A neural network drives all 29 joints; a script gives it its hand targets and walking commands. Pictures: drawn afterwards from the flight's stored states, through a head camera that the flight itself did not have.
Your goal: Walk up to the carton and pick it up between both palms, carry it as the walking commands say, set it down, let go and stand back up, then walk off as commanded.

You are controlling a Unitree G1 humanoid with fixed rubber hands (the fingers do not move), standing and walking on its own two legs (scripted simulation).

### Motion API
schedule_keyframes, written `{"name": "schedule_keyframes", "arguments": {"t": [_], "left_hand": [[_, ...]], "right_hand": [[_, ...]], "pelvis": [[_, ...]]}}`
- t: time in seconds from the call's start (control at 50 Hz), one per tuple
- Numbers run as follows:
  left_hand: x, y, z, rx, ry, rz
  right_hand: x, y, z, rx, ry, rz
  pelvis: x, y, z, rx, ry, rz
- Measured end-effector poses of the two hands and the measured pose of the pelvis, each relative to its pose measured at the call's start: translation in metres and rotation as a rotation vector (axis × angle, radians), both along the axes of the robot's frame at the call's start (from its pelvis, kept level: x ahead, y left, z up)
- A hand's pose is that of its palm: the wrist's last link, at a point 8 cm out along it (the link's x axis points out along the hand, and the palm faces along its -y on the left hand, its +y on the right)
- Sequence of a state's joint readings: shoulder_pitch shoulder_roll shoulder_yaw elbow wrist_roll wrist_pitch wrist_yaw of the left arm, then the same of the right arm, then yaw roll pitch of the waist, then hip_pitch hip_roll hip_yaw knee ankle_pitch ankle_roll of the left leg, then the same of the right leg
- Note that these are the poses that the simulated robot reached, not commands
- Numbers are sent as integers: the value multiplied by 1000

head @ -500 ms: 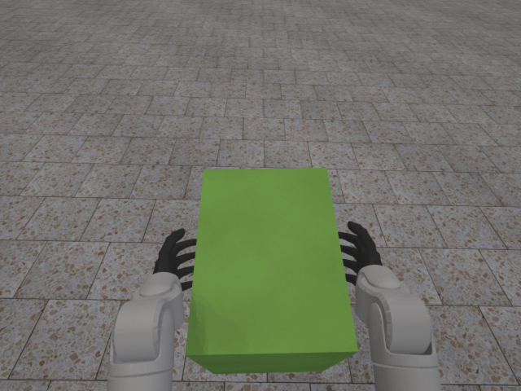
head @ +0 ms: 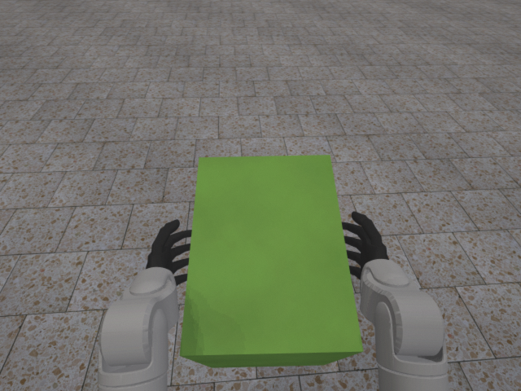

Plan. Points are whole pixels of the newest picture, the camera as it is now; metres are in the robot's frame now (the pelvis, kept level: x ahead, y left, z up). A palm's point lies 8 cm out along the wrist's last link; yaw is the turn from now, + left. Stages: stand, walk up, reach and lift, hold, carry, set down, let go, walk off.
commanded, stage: carry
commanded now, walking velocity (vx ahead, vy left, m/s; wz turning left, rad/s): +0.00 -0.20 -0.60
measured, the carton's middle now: (266, 269) +0.31 +0.00 +0.04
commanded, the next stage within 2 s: none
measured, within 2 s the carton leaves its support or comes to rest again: neither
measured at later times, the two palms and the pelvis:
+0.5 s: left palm (273, 283) +0.24 +0.00 +0.11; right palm (485, 313) +0.21 -0.28 +0.08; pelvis -0.03 -0.10 +0.01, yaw -6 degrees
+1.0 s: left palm (207, 317) +0.21 +0.08 +0.09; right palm (441, 325) +0.18 -0.20 +0.11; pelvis -0.06 -0.04 +0.00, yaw -5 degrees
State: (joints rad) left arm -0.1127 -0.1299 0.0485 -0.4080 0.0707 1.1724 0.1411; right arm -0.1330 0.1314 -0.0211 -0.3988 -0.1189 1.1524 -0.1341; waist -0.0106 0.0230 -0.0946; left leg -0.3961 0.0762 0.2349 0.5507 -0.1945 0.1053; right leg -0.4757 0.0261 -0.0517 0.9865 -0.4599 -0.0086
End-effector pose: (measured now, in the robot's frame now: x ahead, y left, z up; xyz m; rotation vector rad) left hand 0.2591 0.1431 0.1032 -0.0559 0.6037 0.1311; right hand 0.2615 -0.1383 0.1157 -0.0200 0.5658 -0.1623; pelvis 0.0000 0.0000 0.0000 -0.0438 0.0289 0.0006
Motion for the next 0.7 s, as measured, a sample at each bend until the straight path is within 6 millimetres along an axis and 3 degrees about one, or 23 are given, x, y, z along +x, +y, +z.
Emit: {"name": "schedule_keyframes", "arguments": {"t": [0.18,0.3,0.42,0.56,0.7], "left_hand": [[-7,-60,-14,-42,85,-88],[-14,-111,-19,31,93,-118],[-19,-138,0,120,109,-122],[-18,-147,7,132,114,-124],[-26,-130,11,88,74,-112]], "right_hand": [[-29,-59,-1,-43,85,-89],[-46,-110,-26,30,94,-118],[-54,-136,-32,116,110,-121],[-52,-144,-28,134,113,-125],[-56,-129,-14,95,72,-116]], "pelvis": [[-12,-41,1,10,4,-84],[-23,-77,-11,68,-2,-111],[-26,-96,1,94,3,-110],[-30,-104,11,107,45,-95],[-39,-93,12,92,49,-79]]}}
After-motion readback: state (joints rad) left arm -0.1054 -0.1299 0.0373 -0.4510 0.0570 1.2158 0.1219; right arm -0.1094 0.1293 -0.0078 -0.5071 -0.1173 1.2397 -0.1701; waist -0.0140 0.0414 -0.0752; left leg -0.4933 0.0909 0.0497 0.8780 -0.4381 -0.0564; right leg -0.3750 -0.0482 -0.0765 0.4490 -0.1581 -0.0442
